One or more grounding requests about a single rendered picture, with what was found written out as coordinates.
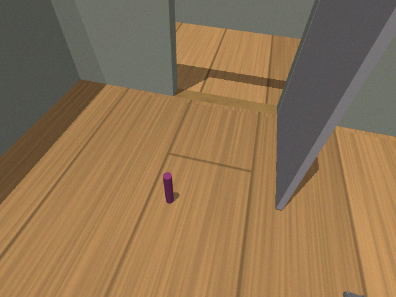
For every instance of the can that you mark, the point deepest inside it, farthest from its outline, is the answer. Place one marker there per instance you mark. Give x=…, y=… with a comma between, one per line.
x=168, y=185

